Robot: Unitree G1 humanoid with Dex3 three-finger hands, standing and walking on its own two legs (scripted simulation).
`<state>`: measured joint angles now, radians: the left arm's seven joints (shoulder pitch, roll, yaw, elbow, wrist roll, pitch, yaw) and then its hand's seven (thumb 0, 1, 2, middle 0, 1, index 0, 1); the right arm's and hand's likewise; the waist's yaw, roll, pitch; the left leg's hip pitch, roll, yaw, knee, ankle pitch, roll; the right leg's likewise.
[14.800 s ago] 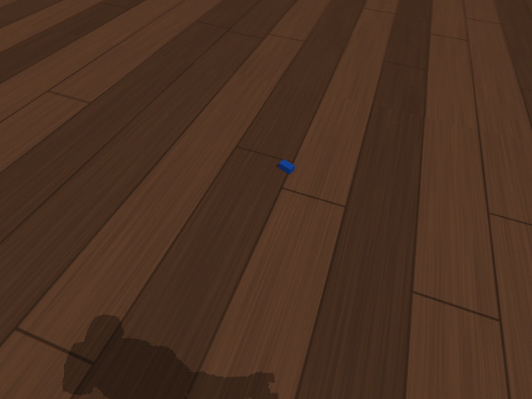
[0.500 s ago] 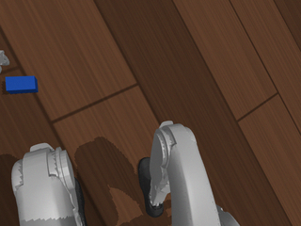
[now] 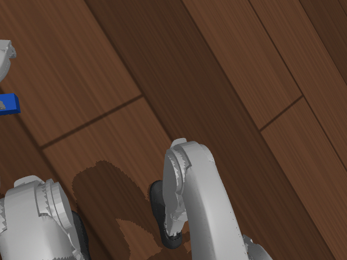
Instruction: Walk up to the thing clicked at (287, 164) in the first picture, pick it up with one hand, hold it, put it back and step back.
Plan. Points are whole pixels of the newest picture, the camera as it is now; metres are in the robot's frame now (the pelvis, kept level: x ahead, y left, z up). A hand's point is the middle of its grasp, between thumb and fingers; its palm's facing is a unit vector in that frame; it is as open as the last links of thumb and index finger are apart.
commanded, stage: approach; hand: left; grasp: from above
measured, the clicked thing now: out of the picture +0.50 +0.28 -0.30
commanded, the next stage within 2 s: close in in 0.24 s
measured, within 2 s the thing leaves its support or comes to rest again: neither
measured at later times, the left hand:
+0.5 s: hand out of the picture +0.48 +0.29 -0.19, palm faces -0.50 -0.05 -0.87, open 12.5 cm
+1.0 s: hand out of the picture +0.49 +0.27 -0.24, palm faces -0.49 -0.06 -0.87, open 12.3 cm
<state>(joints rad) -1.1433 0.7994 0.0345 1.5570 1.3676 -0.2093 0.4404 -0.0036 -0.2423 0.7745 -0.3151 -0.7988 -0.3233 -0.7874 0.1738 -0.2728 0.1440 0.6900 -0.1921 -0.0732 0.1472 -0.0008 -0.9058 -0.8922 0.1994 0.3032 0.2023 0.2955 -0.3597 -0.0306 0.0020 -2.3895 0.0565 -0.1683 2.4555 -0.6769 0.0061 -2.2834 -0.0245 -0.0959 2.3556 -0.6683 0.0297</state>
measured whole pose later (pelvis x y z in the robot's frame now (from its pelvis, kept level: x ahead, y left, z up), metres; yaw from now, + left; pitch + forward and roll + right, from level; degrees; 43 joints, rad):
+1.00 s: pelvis +0.00 +0.00 -0.02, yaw -2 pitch +31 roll -11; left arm -1.13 0.96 0.09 1.71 1.36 -0.24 0.51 0.00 -0.19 0.74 -0.36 -0.68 -0.35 -0.68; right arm 0.16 -0.30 0.25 0.64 -0.25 -0.14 0.18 0.00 -0.90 -0.89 0.20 0.30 0.20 0.30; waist -0.41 -0.10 0.13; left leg -2.40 0.06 -0.21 2.53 -0.70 0.01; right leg -2.28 0.00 -0.12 2.40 -0.66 0.04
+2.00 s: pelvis +0.00 +0.01 -0.02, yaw -5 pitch +29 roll -14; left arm -1.12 1.02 0.09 1.73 1.35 -0.23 0.57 0.00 -0.17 0.71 -0.38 -0.67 -0.37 -0.67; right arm 0.11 -0.33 0.31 0.63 -0.28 -0.19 0.23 0.00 -0.91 -0.90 0.20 0.30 0.20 0.30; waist -0.42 -0.14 0.18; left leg -2.38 0.06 -0.26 2.57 -0.73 0.01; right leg -2.25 0.02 -0.16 2.40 -0.68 0.06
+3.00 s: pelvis +0.00 +0.01 -0.01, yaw -5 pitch +29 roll -14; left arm -1.12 1.03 0.07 1.71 1.33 -0.25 0.54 0.00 0.44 0.22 -0.79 -0.32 -0.85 -0.29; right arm 0.11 -0.33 0.32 0.61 -0.28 -0.18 0.22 0.00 -0.90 -0.90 0.20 0.30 0.20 0.30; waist -0.41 -0.14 0.17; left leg -2.38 0.06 -0.26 2.56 -0.73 0.00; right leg -2.25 0.02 -0.16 2.38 -0.67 0.05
